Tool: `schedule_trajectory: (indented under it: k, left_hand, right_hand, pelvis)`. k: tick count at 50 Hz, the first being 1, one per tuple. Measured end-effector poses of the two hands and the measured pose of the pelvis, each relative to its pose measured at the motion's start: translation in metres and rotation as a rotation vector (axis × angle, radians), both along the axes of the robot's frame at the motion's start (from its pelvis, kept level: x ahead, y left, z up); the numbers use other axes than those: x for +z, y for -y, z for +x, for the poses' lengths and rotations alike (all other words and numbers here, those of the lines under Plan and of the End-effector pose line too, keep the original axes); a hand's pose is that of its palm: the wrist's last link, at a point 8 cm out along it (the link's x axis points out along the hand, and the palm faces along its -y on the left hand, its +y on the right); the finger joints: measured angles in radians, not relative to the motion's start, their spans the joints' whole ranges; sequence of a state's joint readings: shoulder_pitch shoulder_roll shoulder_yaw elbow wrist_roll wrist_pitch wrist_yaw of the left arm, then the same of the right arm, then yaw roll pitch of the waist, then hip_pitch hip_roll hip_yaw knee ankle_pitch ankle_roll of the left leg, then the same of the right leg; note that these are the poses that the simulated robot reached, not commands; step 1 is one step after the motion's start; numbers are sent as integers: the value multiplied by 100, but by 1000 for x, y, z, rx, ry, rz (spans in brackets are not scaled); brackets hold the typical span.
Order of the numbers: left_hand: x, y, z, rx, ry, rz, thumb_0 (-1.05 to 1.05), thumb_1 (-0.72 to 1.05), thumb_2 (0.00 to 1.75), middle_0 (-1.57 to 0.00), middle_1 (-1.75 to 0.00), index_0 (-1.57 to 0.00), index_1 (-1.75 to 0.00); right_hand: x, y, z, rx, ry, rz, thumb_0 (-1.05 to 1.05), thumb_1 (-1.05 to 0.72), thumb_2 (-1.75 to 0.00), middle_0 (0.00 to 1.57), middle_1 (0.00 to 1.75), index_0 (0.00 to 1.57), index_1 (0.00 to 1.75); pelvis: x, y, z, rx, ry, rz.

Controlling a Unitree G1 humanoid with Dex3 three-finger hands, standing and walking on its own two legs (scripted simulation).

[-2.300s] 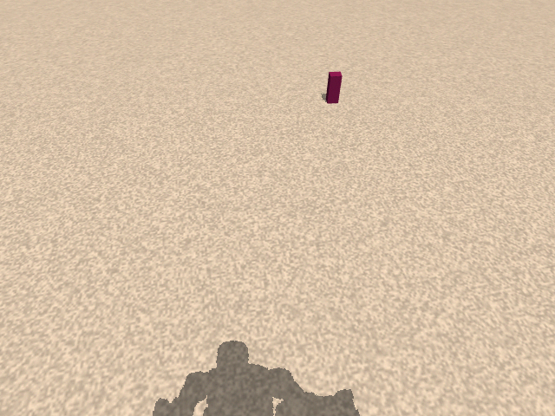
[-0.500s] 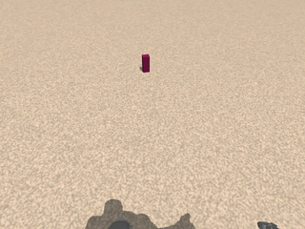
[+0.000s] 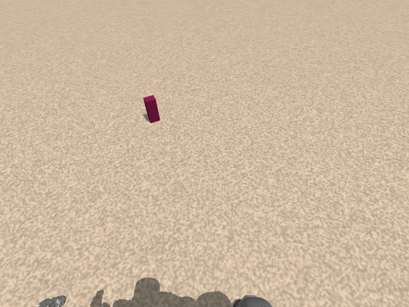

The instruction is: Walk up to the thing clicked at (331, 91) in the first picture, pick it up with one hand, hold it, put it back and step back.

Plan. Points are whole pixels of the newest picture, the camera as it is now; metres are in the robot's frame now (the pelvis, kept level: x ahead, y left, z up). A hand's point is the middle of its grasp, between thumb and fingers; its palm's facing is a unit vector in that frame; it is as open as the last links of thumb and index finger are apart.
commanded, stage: walk up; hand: left
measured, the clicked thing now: (152, 109) +1.59 +0.27 -0.66
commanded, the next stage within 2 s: none
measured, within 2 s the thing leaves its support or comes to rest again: neither
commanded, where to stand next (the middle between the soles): +1.29 +0.07 m, yaw +1 degrees
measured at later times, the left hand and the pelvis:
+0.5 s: hand (84, 271) +0.28 +0.29 -0.15, palm faces +0.03 -0.93 -0.37, open 7.4 cm; pelvis +0.29 +0.00 +0.00, yaw +2 degrees
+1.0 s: hand (114, 150) +0.65 +0.26 -0.12, palm faces -0.03 -0.91 -0.42, open 7.4 cm; pelvis +0.54 -0.02 -0.01, yaw +0 degrees
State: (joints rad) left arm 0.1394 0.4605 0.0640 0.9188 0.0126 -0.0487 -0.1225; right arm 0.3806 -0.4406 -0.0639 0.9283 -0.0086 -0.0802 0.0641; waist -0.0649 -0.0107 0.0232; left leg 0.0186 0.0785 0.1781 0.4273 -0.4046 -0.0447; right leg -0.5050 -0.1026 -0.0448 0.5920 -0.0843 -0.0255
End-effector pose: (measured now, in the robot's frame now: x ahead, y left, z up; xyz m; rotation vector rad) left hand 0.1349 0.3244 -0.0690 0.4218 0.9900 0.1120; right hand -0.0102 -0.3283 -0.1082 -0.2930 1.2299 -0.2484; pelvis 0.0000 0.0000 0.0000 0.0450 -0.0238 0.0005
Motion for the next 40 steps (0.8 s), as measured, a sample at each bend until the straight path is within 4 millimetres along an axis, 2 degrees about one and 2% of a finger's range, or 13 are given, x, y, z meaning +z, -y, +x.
schedule_trajectory:
  k: [3, 5, 8, 12, 16, 21, 24, 27, 29, 31, 35, 40]
  left_hand:
    - [-3, 16, 49, 11, 60, 22, 0, 90, 89, -20, -30, -20, -30]
    - [-1, 27, 68, 25, 84, 14, 0, 90, 89, -20, -30, -20, -30]
    - [4, 39, 80, 54, 66, -4, 0, 90, 89, -20, -30, -20, -30]
    - [4, 44, 86, 93, -2, -12, 0, 90, 89, -20, -30, -20, -30]
    - [-3, 37, 91, 135, -75, -16, 0, 90, 89, -20, -30, -20, -30]
    - [-18, 18, 108, 193, -159, -19, 0, 90, 89, -20, -30, -20, -30]
    - [-33, 2, 127, 225, -206, -20, 0, 90, 89, -20, -30, -20, -30]
    - [-50, -14, 157, 242, -249, -12, 0, 90, 89, -20, -30, -20, -30]
    - [-51, -17, 183, 229, -259, -15, 1, 90, 89, -20, -30, -20, -30]
    - [-47, -17, 215, 199, -244, -24, 1, 90, 89, -20, -30, -20, -30]
    - [-35, -16, 282, 143, -188, -43, 0, 90, 89, -20, -30, -20, -30]
    - [-22, -10, 361, 91, -140, -38, 0, 90, 89, -20, -30, -20, -30]
  right_hand:
    - [-21, 16, 38, 0, -39, 4, 1, -90, -90, 20, 30, 20, 30]
    - [-23, 18, 71, 13, -40, 15, 1, -90, -90, 20, 30, 20, 30]
    - [-16, 16, 128, 43, 7, 36, 2, -90, -90, 20, 30, 20, 30]
    - [1, 14, 203, 96, 85, 49, 1, -90, -90, 20, 30, 20, 30]
    - [15, 13, 269, 138, 115, 38, 1, -90, -90, 20, 30, 20, 30]
    - [23, 5, 354, 189, 127, 9, 1, -90, -90, 20, 30, 20, 30]
    - [24, -7, 409, 210, 149, -12, 1, -90, -90, 20, 30, 20, 30]
    - [23, -22, 459, 230, 193, -40, 1, -90, -90, 20, 30, 20, 30]
    - [26, -30, 479, 212, 231, -37, 1, -90, -90, 20, 30, 20, 30]
    - [32, -36, 491, 186, 240, -30, 1, -90, -90, 20, 30, 20, 30]
    - [37, -40, 504, 151, 209, -21, 1, -90, -90, 20, 30, 20, 30]
    - [31, -30, 514, 109, 143, -7, 1, -90, -90, 20, 30, 20, 30]
  pelvis:
    - [-13, 16, 41, -2, 6, -26]
    - [-11, 22, 62, -3, 13, -27]
    - [0, 27, 92, -1, 18, -35]
    - [11, 30, 132, -3, 11, -51]
    - [15, 29, 174, 4, 2, -66]
    - [10, 19, 232, 18, 0, -83]
    - [0, 7, 273, 28, -3, -89]
    - [-10, -6, 310, 27, -2, -57]
    - [-8, -12, 328, 24, 1, -59]
    - [-2, -15, 347, 18, 5, -52]
    - [9, -17, 386, 2, 7, -36]
    - [14, -13, 435, -5, 11, -27]
